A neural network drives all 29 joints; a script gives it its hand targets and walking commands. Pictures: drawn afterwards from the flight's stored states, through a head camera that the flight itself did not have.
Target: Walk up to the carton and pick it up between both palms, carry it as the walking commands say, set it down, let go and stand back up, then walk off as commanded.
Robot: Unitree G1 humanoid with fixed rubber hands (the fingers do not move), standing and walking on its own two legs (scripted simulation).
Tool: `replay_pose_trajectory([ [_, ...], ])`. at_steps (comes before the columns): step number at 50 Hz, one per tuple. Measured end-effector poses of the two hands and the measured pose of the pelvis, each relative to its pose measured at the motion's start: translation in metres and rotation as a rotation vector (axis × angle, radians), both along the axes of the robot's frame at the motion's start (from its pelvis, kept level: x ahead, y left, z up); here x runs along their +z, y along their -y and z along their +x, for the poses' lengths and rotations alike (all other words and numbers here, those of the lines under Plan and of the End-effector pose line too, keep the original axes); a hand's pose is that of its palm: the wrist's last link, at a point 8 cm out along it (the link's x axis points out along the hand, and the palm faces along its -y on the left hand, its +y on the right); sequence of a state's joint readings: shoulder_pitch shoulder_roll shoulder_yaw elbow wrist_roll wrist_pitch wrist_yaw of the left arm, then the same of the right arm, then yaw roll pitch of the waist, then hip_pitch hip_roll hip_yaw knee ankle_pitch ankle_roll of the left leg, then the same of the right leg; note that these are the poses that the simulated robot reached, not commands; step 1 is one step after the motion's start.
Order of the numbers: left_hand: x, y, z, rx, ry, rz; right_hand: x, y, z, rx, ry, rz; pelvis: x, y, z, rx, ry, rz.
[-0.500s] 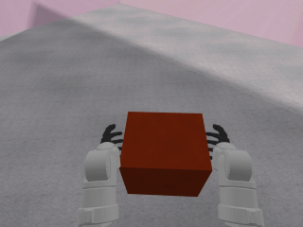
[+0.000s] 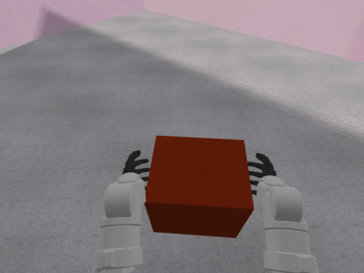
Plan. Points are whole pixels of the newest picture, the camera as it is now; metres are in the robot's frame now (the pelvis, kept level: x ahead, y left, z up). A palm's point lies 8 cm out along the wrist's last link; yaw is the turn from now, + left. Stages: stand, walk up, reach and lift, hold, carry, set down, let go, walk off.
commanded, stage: carry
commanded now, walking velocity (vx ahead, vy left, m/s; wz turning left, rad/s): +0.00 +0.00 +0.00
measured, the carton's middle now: (196, 187) +0.34 -0.01 +0.00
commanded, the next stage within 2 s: hold in 0.60 s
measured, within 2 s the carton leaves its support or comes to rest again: neither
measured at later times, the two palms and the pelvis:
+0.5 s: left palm (128, 185) +0.29 +0.14 +0.08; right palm (269, 188) +0.28 -0.16 +0.08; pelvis +0.00 +0.00 +0.00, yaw +0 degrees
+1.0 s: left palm (131, 199) +0.27 +0.14 +0.05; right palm (270, 203) +0.26 -0.16 +0.04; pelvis -0.02 +0.00 +0.00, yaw +0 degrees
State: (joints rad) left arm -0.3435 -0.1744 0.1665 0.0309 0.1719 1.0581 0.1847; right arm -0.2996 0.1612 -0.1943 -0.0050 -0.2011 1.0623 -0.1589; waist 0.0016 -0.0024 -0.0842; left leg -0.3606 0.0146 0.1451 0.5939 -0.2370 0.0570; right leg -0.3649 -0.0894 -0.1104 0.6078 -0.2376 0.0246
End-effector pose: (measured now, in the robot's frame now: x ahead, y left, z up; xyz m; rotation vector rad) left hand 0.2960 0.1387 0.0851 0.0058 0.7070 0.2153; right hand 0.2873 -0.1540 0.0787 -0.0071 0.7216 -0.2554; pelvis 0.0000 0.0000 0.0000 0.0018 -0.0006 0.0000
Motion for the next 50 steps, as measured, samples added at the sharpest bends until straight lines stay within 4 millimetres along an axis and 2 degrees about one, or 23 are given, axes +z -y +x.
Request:
replay_pose_trajectory([
  [13, -0.005, -0.003, -0.006, -0.01, 0.0, -0.011, -0.003, 0.001, -0.006, 0.023, 0.002, 0.022, 0.0, 0.0, -0.002, 0.0, 0.003, 0.0],
  [30, -0.002, -0.004, -0.009, -0.015, 0.023, -0.019, 0.0, 0.001, -0.009, 0.035, 0.026, 0.028, 0.0, 0.0, -0.004, 0.0, 0.005, 0.0],
  [31, -0.003, -0.004, -0.008, -0.02, 0.024, -0.014, -0.001, 0.001, -0.009, 0.043, 0.028, 0.027, 0.0, 0.0, -0.004, 0.0, 0.005, 0.0],
  [34, -0.022, -0.004, -0.007, -0.044, 0.018, 0.016, -0.025, 0.003, -0.008, 0.068, 0.017, 0.025, 0.0, 0.0, -0.004, -0.002, 0.009, -0.002],
  [36, -0.031, -0.004, -0.009, -0.057, 0.016, 0.015, -0.035, 0.005, -0.013, 0.078, 0.017, 0.029, 0.0, 0.0, -0.005, -0.003, 0.011, -0.004],
  [38, -0.034, -0.004, -0.011, -0.066, 0.022, 0.009, -0.036, 0.006, -0.017, 0.085, 0.024, 0.032, 0.0, 0.0, -0.006, -0.005, 0.013, -0.006],
  [45, -0.024, -0.003, -0.016, -0.073, 0.092, 0.012, -0.028, 0.006, -0.022, 0.087, 0.09, 0.022, 0.0, 0.0, -0.014, -0.007, 0.03, -0.008],
  [50, -0.033, -0.001, -0.023, -0.075, 0.068, 0.007, -0.034, 0.008, -0.023, 0.066, 0.065, 0.03, 0.0, 0.0, -0.017, -0.002, 0.039, -0.009],
])
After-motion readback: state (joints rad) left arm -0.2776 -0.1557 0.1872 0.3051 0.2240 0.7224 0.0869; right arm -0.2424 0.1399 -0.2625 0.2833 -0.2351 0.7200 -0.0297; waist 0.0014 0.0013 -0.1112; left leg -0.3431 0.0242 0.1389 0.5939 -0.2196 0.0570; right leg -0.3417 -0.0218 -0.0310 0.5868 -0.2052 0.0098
